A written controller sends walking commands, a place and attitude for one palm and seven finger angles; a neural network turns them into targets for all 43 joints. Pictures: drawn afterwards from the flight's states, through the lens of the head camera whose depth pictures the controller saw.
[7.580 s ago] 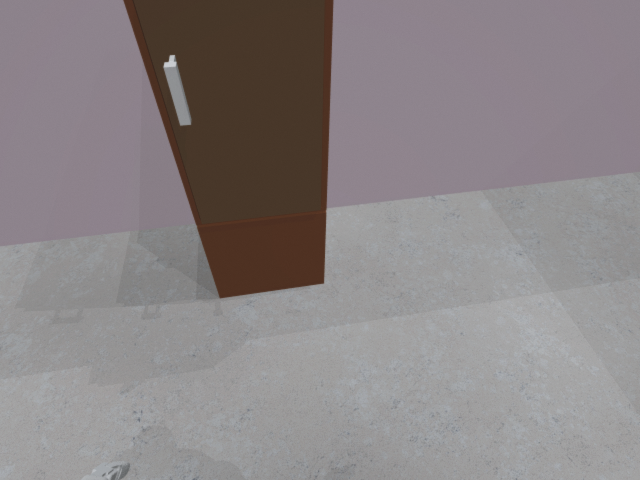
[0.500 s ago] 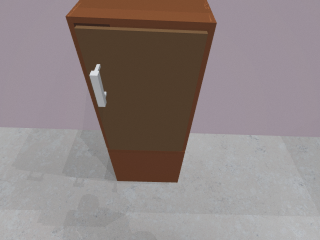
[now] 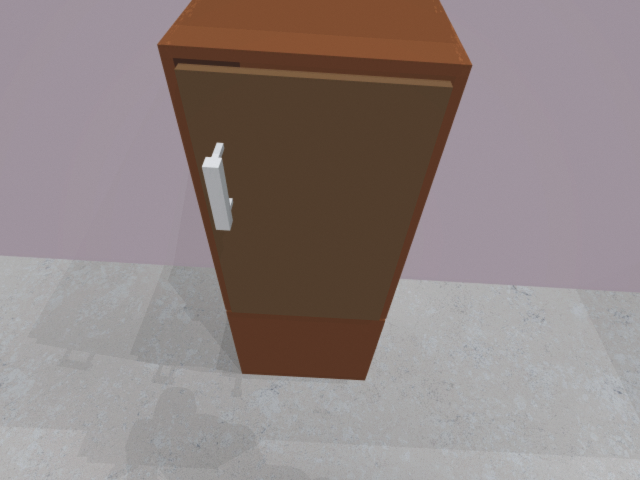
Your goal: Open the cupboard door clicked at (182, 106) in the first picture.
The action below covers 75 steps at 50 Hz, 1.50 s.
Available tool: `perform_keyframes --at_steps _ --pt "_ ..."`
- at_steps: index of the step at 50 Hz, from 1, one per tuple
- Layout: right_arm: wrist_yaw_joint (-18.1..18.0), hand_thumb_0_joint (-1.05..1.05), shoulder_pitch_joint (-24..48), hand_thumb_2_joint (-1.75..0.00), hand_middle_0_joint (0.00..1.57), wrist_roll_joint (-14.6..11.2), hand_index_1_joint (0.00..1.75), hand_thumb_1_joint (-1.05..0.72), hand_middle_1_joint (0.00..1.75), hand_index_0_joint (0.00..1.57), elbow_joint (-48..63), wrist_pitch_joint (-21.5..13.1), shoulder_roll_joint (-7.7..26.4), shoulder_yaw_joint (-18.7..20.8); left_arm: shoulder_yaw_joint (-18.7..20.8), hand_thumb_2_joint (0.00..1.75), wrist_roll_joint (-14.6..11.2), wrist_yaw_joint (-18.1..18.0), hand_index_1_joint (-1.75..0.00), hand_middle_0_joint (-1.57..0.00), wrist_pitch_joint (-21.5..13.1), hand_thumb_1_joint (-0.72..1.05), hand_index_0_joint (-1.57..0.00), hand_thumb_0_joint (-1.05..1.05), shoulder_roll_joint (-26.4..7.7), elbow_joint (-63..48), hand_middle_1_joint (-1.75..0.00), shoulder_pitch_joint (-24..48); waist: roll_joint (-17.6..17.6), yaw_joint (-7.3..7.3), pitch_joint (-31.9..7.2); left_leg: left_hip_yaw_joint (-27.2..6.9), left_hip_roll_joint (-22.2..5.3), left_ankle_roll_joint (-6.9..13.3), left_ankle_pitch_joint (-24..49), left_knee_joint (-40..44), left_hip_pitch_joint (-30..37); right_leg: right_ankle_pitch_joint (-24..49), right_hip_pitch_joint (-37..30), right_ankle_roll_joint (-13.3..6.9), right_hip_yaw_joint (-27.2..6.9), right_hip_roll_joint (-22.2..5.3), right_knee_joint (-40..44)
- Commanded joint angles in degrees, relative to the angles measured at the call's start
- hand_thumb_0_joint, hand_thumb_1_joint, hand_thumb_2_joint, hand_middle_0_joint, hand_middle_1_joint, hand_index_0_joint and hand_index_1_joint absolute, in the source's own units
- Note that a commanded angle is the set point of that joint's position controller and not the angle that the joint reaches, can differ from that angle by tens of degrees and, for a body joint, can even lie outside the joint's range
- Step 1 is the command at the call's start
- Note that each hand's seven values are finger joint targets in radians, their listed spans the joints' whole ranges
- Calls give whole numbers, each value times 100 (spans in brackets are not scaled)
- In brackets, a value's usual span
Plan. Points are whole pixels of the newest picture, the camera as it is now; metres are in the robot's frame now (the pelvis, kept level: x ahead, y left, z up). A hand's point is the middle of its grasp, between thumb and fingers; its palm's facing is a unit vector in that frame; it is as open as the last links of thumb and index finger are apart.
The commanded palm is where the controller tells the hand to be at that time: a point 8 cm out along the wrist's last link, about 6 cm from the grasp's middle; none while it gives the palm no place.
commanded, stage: come to a stop and stand still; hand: left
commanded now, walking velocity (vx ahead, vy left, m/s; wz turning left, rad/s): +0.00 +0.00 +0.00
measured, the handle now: (221, 187) +0.50 +0.19 +0.07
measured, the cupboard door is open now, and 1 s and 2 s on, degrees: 0 0 0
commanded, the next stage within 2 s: look again from close up in 0.12 s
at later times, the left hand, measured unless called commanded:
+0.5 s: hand out of the picture +0.00 +0.19 -0.18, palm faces +0.01 -0.98 -0.19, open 7.4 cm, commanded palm none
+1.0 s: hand out of the picture +0.12 +0.20 -0.07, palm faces +0.26 -0.94 -0.21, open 7.4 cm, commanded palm +0.09 +0.24 -0.06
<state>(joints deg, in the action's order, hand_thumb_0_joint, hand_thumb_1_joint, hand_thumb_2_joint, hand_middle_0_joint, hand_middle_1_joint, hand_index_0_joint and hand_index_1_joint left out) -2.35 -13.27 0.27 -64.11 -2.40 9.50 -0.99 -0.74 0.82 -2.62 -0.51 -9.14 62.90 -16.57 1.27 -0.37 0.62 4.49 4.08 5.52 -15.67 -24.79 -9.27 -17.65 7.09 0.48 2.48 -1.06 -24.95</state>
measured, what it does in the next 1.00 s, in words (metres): stands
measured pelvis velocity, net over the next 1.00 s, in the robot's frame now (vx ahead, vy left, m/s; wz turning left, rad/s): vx -0.02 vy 0.00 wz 0.05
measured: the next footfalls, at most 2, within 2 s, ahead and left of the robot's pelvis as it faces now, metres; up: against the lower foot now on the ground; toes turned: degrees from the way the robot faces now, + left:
none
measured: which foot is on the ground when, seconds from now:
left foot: down 0.00-1.00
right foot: down 0.00-1.00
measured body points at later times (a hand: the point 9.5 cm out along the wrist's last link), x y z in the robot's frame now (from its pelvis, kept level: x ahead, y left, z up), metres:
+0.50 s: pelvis +0.00 +0.01 +0.00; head +0.00 +0.02 +0.45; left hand +0.00 +0.24 -0.16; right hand +0.00 -0.22 -0.15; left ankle -0.02 +0.05 -0.74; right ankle -0.05 -0.12 -0.74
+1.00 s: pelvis -0.02 +0.00 +0.00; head -0.01 +0.00 +0.45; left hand +0.10 +0.25 -0.06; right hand +0.04 -0.23 -0.13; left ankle -0.02 +0.05 -0.74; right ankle -0.04 -0.11 -0.73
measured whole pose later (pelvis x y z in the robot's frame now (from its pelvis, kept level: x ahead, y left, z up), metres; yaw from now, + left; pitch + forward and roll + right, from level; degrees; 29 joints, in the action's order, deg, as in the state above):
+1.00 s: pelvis -0.02 +0.00 +0.00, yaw +3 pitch +1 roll +1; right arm -2.8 -20.7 -2.1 -51.9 -13.0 10.8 -0.6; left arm 1.7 -6.7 -7.0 0.1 -11.1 15.3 -25.9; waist 0.7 0.8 -1.3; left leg 3.1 6.8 4.8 -12.4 -23.3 -12.4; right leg -20.7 16.2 -1.1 2.0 -2.0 -37.0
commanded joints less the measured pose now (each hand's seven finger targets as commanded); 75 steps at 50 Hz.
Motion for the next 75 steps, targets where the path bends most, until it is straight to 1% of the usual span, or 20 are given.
perform_keyframes --at_steps 1,40,42,43,44,45,46,47,49,51,52,54,55,57,59,61,65,69,71,75 --pt "-35 0 -380 -90 20 14 30 -90 30 20 130 -47 666 98 82 90 -13 -13 -30 -20 -46 90 -20 0 -579 -155 -30 -303 -162 10 136 -960 -1089 -82 2594 412 226 1331 191 -220 -397 -481 191" --pt "-29 0 -509 -90 20 6 30 -90 30 20 -28 -54 625 112 85 90 -10 21 -30 -20 -1 90 -20 0 -554 -54 -30 -308 -148 0 322 -1180 -1097 -119 1217 869 -30 654 210 -224 -418 -522 413" --pt "-28 0 -493 -90 20 2 30 -90 30 20 -17 -59 624 112 78 90 -7 19 -30 -20 -12 90 -20 0 -560 -44 -30 -329 -93 -4 306 -1155 -1086 -112 1358 826 9 756 209 -230 -443 -530 415" --pt "34 0 -386 -90 20 -42 30 -90 30 20 391 -33 777 53 -2 90 78 -207 -30 -20 -136 90 -20 0 -466 47 -30 -468 -596 49 474 -1116 -1161 -441 4097 -62 -186 1509 570 -140 -388 -548 87" --pt "-65 0 -785 -90 20 -259 30 -90 30 20 2421 -828 1669 387 1084 89 -963 -231 -32 -20 -1203 88 -20 0 -2078 -8940 -32 3275 -1556 656 -2537 -1403 -809 -921 4364 180 2234 1429 921 -105 146 106 -501" --pt "-182 0 -194 -90 20 -208 30 -90 30 20 2098 -1449 1172 36 707 88 -526 -372 -33 -20 -863 85 -20 0 -1590 -7783 -33 1123 -2339 190 -2396 -1364 -1149 -1134 4649 675 2472 -75 1428 -284 -23 127 -1469" --pt "-223 0 -220 -90 20 -197 30 -90 30 20 1693 -1562 1057 191 592 87 -577 -647 -34 -21 -571 83 -21 0 -1217 -7110 -34 836 -1984 173 -1860 -1315 -1060 -1369 3673 794 1536 -534 1593 -232 -44 75 -1697" --pt "-113 0 -407 -90 20 -254 30 -90 30 20 1658 -1472 756 193 -258 86 -777 -552 -36 -21 -69 81 -21 0 322 -5658 -36 -957 -1051 243 -917 -1339 -1005 -1185 2505 854 880 -562 1899 -172 14 45 -1683" --pt "-47 0 -38 -90 20 -278 30 -90 30 20 2398 -1583 1218 340 -8 84 -1038 -289 -39 -21 -564 76 -21 0 -139 -6874 -39 61 -242 305 -406 -1161 -818 -779 1051 216 22 -393 1867 -184 146 45 -1070" --pt "-5 0 3 -90 20 -161 30 -90 30 20 2723 -1587 1334 391 437 82 -1022 47 -42 -21 -1110 71 -21 0 -320 -5762 -42 -273 845 356 -88 -970 -500 -561 270 -677 -939 -212 2067 -216 197 85 -446" --pt "21 0 51 -90 20 -115 30 -90 30 20 2850 -1533 1331 401 559 81 -1106 269 -43 -22 -1452 69 -22 0 -216 -5326 -43 -586 1396 282 -163 -929 -436 -533 133 -1013 -1359 -359 2320 -209 181 97 -637" --pt "96 0 402 -90 20 -77 30 -90 30 20 3171 -1466 1339 449 964 79 -1414 938 -47 -22 -2185 64 -22 0 -256 -4873 -47 -1467 1402 -50 -395 -878 -344 -677 -268 -1432 -2314 -693 2771 -269 238 131 -1329" --pt "122 0 568 -90 20 -120 30 -90 30 20 3360 -1437 1324 508 1190 78 -1607 1347 -48 -22 -2572 62 -22 0 -453 -4824 -48 -1589 1851 -152 -300 -753 -270 -704 -687 -1673 -2873 -1235 2924 -278 102 133 -1447" --pt "207 0 756 -90 20 -194 30 -90 30 20 3841 -1403 1449 554 1433 76 -1849 2214 -51 -22 -3085 57 -22 0 -831 -4688 -51 -1602 1393 -174 -270 -515 -115 -657 -760 -2171 -3342 -1333 2706 -333 -494 -20 -1483" --pt "188 0 866 -90 20 -280 30 -90 30 20 4240 -1309 1409 540 1915 74 -1876 2514 -54 -23 -2983 53 -23 0 -1323 -4941 -54 -1583 517 -343 -671 -337 -13 -557 -780 -2326 -3592 -1224 2356 -286 -812 -91 -1568" --pt "147 0 864 -90 20 -290 30 -90 30 20 4548 -1200 1385 518 2209 72 -1982 2487 -57 -23 -2765 48 -23 0 -1737 -6027 -57 -955 -411 -404 -1188 -313 -37 -508 -756 -2387 -3498 -1384 2253 -279 -983 -77 -1673" --pt "-9 0 368 -90 20 -215 30 -90 30 20 4547 -1185 1079 465 2366 68 -2111 1984 -63 -24 -3053 39 -24 0 -1824 -7917 -63 201 -1040 -31 -1868 -556 -288 -368 -287 -2685 -2939 -797 2324 -209 -1143 2 -1721" --pt "-122 0 131 -90 20 -173 30 -90 30 20 4025 -1365 1117 363 1674 64 -2027 2008 -69 -24 -3654 29 -24 0 -1479 -8108 -69 543 -969 475 -1555 -727 -407 -320 -63 -3017 -2915 -168 2765 -145 -1063 92 -1852" --pt "-167 0 149 -90 20 -225 30 -90 30 20 3837 -1420 1273 263 1451 62 -2096 2413 -72 -25 -3544 25 -25 0 -1482 -7362 -72 822 -624 696 -1109 -843 -441 -293 -187 -3214 -3246 -126 2919 16 -1146 72 -1804" --pt "-281 0 122 -90 20 -394 30 -90 30 20 3865 -1394 1435 290 1914 58 -2137 3103 -78 -25 -2486 15 -25 0 -2011 -6123 -78 467 16 418 -1487 -771 -398 -247 -198 -2979 -3401 -68 2194 262 -1450 -160 -1348"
